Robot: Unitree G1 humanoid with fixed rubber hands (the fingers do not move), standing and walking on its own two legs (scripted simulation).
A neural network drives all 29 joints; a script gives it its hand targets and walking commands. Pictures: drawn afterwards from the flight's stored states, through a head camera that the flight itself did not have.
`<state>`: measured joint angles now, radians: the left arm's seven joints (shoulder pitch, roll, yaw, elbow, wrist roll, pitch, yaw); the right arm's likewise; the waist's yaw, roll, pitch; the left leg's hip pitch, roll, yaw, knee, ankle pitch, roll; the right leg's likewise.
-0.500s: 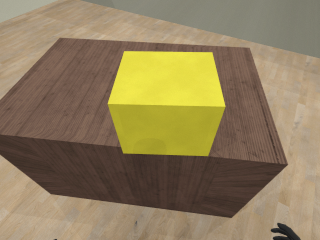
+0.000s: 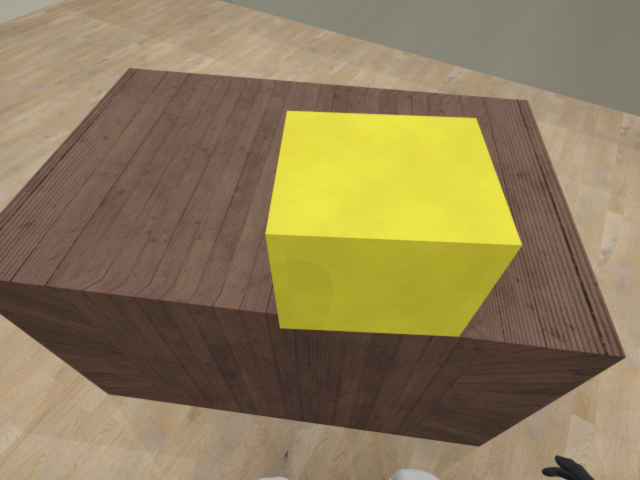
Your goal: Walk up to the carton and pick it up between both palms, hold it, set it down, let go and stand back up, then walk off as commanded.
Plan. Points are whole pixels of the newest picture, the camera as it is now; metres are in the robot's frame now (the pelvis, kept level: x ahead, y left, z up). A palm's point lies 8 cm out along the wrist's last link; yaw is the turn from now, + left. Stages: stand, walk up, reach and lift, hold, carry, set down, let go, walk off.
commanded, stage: walk up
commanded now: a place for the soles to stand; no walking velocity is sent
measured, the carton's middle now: (375, 226) +0.46 -0.06 +0.02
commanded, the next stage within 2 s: reach and lift in 1.20 s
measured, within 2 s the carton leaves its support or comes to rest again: neither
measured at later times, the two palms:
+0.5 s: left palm out of the picture +0.07 +0.30 -0.10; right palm out of the picture +0.11 -0.33 -0.11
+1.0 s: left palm out of the picture +0.07 +0.29 -0.10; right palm out of the picture +0.10 -0.33 -0.11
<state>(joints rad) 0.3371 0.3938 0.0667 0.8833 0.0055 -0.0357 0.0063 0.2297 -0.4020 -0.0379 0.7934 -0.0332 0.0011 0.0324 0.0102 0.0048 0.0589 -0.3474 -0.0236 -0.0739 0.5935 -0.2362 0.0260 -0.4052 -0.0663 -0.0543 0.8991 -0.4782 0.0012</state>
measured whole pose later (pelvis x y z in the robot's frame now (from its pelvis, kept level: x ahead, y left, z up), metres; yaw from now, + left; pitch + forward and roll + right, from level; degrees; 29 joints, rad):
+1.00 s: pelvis +0.01 -0.03 -0.01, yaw +0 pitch -1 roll +0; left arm 0.25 0.39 0.06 0.88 0.01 -0.04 0.01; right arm 0.23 -0.40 -0.04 0.80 -0.03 0.02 0.03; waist 0.01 0.02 0.05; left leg -0.31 -0.02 -0.07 0.63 -0.31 -0.01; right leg -0.34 -0.07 -0.05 0.64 -0.28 0.00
